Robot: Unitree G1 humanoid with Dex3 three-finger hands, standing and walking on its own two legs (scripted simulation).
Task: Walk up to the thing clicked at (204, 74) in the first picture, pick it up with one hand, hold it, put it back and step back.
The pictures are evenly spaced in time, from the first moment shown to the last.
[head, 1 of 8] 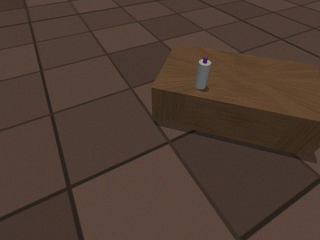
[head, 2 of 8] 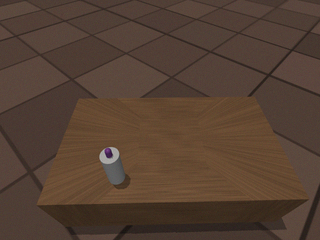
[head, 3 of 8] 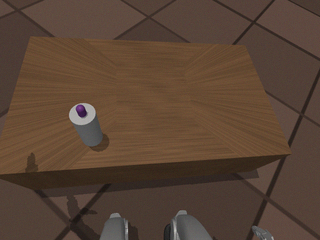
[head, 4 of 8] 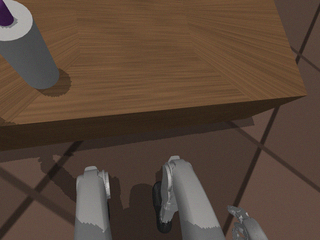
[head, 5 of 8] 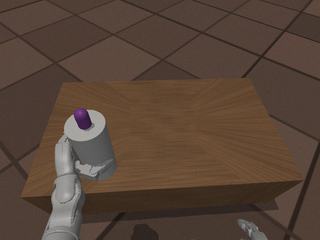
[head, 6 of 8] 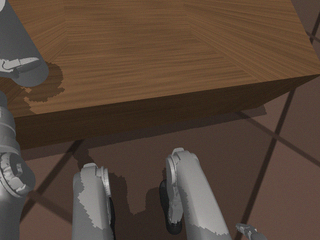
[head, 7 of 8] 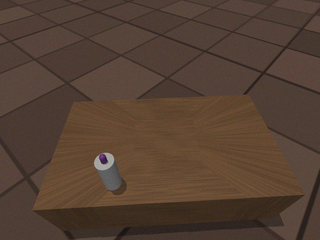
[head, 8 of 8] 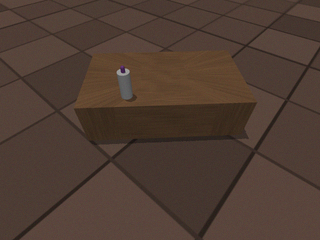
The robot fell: no
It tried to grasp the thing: yes
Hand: left
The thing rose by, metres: 0.33
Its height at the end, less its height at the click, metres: +0.00
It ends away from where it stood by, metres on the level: 0.02
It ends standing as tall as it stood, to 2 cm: yes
